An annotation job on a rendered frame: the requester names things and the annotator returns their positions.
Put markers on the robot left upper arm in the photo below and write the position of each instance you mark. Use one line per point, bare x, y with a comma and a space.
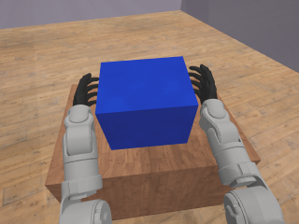
89, 212

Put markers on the robot right hand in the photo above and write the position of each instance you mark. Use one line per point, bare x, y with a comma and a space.
207, 89

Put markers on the pedestal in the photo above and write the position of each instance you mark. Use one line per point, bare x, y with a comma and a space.
146, 181

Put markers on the robot left forearm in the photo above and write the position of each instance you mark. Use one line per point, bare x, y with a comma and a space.
80, 157

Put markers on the carton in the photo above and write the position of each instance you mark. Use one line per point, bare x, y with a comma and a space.
145, 103

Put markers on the robot left hand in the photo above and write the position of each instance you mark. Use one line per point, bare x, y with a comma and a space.
82, 96

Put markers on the robot right forearm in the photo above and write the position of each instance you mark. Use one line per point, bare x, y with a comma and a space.
235, 167

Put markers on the robot right upper arm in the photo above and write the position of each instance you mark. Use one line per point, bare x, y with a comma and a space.
253, 205

